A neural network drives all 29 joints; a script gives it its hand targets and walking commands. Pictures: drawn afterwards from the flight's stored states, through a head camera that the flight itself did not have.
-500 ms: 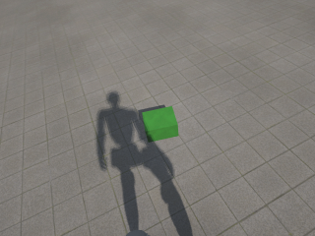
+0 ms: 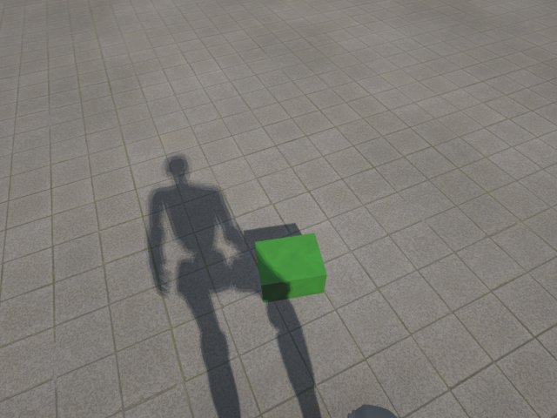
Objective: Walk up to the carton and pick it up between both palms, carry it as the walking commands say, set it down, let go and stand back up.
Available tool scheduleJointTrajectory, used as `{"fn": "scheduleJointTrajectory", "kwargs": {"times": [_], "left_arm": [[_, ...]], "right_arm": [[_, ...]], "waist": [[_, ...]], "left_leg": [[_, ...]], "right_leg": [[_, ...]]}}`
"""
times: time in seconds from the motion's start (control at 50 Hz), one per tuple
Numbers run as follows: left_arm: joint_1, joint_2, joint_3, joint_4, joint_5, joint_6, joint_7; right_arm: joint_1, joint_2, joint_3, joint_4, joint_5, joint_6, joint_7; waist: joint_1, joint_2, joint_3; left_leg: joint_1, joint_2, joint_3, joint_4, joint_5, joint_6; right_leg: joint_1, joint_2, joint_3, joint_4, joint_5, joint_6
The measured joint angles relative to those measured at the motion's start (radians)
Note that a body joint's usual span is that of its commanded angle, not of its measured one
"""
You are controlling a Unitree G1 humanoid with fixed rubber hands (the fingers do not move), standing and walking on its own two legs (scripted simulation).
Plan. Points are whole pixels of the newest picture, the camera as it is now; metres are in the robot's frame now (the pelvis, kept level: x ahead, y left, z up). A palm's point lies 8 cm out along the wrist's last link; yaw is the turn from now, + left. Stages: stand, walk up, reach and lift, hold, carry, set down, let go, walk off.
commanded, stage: walk up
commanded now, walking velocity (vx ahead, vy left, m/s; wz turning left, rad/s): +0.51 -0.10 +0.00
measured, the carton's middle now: (289, 267) +0.75 +0.01 -0.71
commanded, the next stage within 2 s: none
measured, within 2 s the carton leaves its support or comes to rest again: neither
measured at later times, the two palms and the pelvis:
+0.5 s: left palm (172, 386) +0.20 +0.21 -0.12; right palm (463, 352) +0.26 -0.28 -0.15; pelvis +0.20 -0.04 +0.00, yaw +0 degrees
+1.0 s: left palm (187, 280) +0.40 +0.22 -0.14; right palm (422, 323) +0.32 -0.23 -0.16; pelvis +0.33 -0.01 -0.01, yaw +1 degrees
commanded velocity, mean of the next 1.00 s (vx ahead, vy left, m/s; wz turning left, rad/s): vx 0.25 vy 0.05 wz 0.00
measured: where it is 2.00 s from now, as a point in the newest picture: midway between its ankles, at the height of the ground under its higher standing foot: (295, 388)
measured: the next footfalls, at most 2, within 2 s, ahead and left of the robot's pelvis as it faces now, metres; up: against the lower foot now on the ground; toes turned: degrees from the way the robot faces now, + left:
right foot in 0.26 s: +0.27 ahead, -0.17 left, +0.00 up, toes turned -8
left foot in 0.62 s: +0.34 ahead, +0.12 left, +0.00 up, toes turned +8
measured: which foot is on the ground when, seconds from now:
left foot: down 0.00-0.24, up 0.26-0.60, down 0.62-1.00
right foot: up 0.00-0.24, down 0.26-0.62, up 0.64-0.94, down 0.96-1.00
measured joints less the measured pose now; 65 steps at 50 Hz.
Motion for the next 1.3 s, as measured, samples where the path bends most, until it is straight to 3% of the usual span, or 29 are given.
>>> {"fn": "scheduleJointTrajectory", "kwargs": {"times": [0.1, 0.22, 0.26, 0.3, 0.34, 0.38, 0.44, 0.52, 0.6, 0.68, 0.74, 0.8, 0.9, 0.96, 1.02, 1.08, 1.3], "left_arm": [[-0.111, 0.009, 0.006, -0.048, -0.003, 0.033, -0.023], [-0.159, -0.013, -0.002, -0.08, -0.005, 0.013, -0.017], [-0.156, -0.012, -0.005, -0.084, -0.001, -0.013, -0.002], [-0.134, -0.034, -0.016, -0.073, -0.002, -0.022, 0.016], [-0.085, -0.052, -0.021, -0.056, -0.003, -0.024, 0.03], [-0.031, -0.059, -0.015, -0.031, -0.002, -0.017, 0.039], [0.041, -0.06, -0.003, 0.003, 0.006, -0.003, 0.042], [0.115, -0.043, 0.006, 0.034, 0.009, 0.004, 0.044], [0.165, -0.024, 0.008, 0.075, 0.006, 0.017, 0.034], [0.169, -0.027, -0.001, 0.1, 0.005, 0.043, 0.03], [0.127, -0.037, -0.002, 0.086, 0.002, 0.044, 0.021], [0.083, -0.037, -0.004, 0.064, 0.002, 0.033, 0.019], [0.0, -0.038, -0.011, 0.025, -0.021, 0.043, 0.04], [-0.029, -0.04, -0.019, 0.025, -0.021, 0.043, 0.049], [-0.054, -0.064, -0.028, 0.044, -0.02, 0.042, 0.053], [-0.065, -0.079, -0.037, 0.04, -0.021, 0.041, 0.056], [-0.018, -0.092, -0.03, 0.087, -0.024, 0.03, 0.058]], "right_arm": [[0.117, -0.011, 0.0, 0.045, 0.003, 0.003, -0.004], [0.177, -0.022, 0.001, 0.089, 0.007, 0.017, -0.01], [0.189, -0.016, 0.005, 0.097, 0.007, 0.027, -0.011], [0.153, -0.032, -0.001, 0.092, 0.01, 0.046, -0.014], [0.109, -0.05, -0.009, 0.069, 0.01, 0.055, -0.013], [0.064, -0.06, -0.014, 0.041, 0.009, 0.063, -0.01], [-0.001, -0.065, -0.012, 0.002, 0.004, 0.083, 0.0], [-0.082, -0.059, -0.006, -0.029, 0.001, 0.1, 0.018], [-0.129, -0.042, -0.004, -0.053, 0.008, 0.079, 0.019], [-0.12, -0.018, -0.002, -0.053, 0.001, 0.04, -0.003], [-0.083, 0.0, 0.01, -0.028, 0.002, 0.034, -0.012], [-0.046, 0.015, 0.017, 0.013, 0.006, 0.029, -0.018], [-0.015, 0.032, 0.026, 0.064, 0.011, 0.037, -0.033], [0.001, 0.029, 0.02, 0.074, 0.023, 0.061, -0.035], [0.001, 0.004, 0.02, 0.075, 0.028, 0.082, -0.041], [0.007, -0.006, 0.023, 0.077, 0.029, 0.093, -0.046], [-0.012, -0.023, 0.018, 0.083, 0.021, 0.092, -0.053]], "waist": [[-0.058, 0.007, -0.002], [-0.086, 0.022, -0.004], [-0.082, 0.014, -0.01], [-0.074, 0.045, -0.002], [-0.063, 0.057, 0.003], [-0.04, 0.058, 0.001], [-0.001, 0.048, -0.003], [0.047, 0.026, -0.005], [0.072, 0.01, -0.009], [0.054, 0.003, -0.011], [0.033, 0.006, -0.007], [0.012, 0.005, -0.005], [-0.014, 0.006, 0.032], [-0.025, 0.0, 0.033], [-0.043, 0.047, 0.03], [-0.046, 0.061, 0.013], [-0.011, 0.036, -0.014]], "left_leg": [[0.106, 0.004, -0.015, -0.066, -0.034, -0.024], [0.206, 0.011, -0.002, -0.066, -0.128, -0.069], [0.16, 0.024, -0.01, 0.101, -0.23, -0.07], [0.038, 0.019, -0.076, 0.391, -0.311, -0.044], [-0.068, 0.003, -0.087, 0.602, -0.305, -0.041], [-0.146, 0.015, -0.07, 0.677, -0.258, -0.05], [-0.209, 0.028, -0.055, 0.594, -0.227, -0.05], [-0.222, 0.024, -0.048, 0.366, -0.15, -0.05], [-0.14, 0.016, -0.021, 0.148, -0.059, -0.055], [-0.091, 0.004, -0.017, 0.141, -0.038, -0.006], [-0.032, 0.003, -0.014, 0.074, -0.031, 0.008], [0.02, -0.005, -0.011, 0.0, -0.019, 0.006], [0.079, -0.014, -0.009, -0.034, -0.034, -0.006], [0.083, -0.03, -0.001, 0.027, -0.086, -0.019], [0.088, -0.007, -0.021, 0.064, -0.123, -0.031], [0.105, 0.005, -0.034, 0.047, -0.122, -0.05], [0.163, 0.015, -0.033, -0.04, -0.09, -0.055]], "right_leg": [[-0.063, -0.006, 0.003, -0.193, 0.159, 0.022], [0.058, 0.004, -0.018, -0.511, 0.154, 0.025], [0.109, 0.008, -0.022, -0.556, 0.18, 0.003], [0.096, 0.023, -0.033, -0.484, 0.126, -0.024], [0.13, 0.023, -0.034, -0.492, 0.095, -0.029], [0.172, 0.022, -0.031, -0.533, 0.104, -0.01], [0.216, 0.02, -0.024, -0.585, 0.104, -0.016], [0.255, 0.005, -0.02, -0.623, 0.097, 0.002], [0.29, -0.002, -0.023, -0.607, 0.057, 0.029], [0.225, 0.008, 0.003, -0.355, -0.143, 0.014], [0.139, 0.025, 0.013, -0.178, -0.117, 0.014], [0.087, 0.028, 0.014, -0.146, -0.04, 0.02], [0.143, 0.06, 0.029, -0.386, -0.006, 0.024], [0.231, 0.053, 0.011, -0.597, 0.145, 0.003], [0.249, 0.074, -0.01, -0.581, 0.097, -0.036], [0.273, 0.085, -0.024, -0.601, 0.089, -0.033], [0.332, 0.104, -0.028, -0.689, 0.118, -0.049]]}}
